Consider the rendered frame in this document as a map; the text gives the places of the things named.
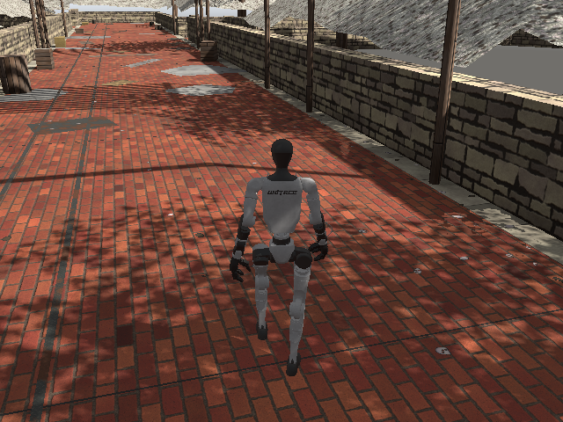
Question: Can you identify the robot left upper arm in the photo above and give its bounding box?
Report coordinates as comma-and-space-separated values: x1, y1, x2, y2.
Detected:
242, 177, 264, 228

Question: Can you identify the right robot forearm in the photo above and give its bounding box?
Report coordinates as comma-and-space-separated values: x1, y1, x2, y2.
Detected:
313, 211, 327, 245

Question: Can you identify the robot right upper arm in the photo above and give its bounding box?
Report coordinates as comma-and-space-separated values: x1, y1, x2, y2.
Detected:
300, 177, 322, 225

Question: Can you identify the left robot foot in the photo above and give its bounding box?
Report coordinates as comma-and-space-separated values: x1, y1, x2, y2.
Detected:
256, 322, 268, 340

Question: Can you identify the robot right hand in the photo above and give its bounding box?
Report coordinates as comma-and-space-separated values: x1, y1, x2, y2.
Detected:
308, 243, 328, 261

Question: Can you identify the robot left hand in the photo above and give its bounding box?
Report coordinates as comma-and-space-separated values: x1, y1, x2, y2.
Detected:
230, 257, 251, 282

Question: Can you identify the right robot shin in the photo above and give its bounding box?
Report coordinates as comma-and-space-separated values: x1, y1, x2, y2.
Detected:
289, 303, 305, 364

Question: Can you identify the left robot forearm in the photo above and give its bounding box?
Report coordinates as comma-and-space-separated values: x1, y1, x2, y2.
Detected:
232, 214, 251, 259

